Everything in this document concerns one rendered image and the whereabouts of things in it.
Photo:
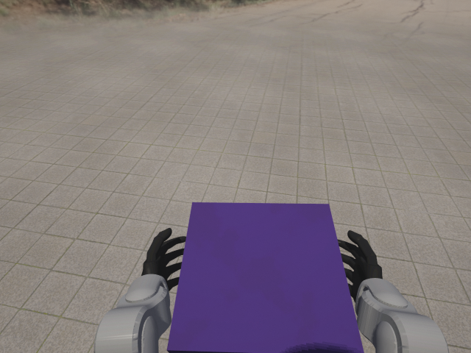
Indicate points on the robot right hand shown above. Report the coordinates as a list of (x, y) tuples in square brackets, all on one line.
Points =
[(365, 264)]

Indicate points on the right robot forearm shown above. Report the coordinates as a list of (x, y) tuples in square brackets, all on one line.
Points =
[(392, 324)]

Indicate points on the robot left hand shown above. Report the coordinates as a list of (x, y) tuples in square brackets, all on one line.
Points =
[(157, 259)]

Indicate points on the left robot forearm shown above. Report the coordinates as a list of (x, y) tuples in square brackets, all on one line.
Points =
[(141, 316)]

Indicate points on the carton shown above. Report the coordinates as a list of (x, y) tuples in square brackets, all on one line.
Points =
[(262, 278)]

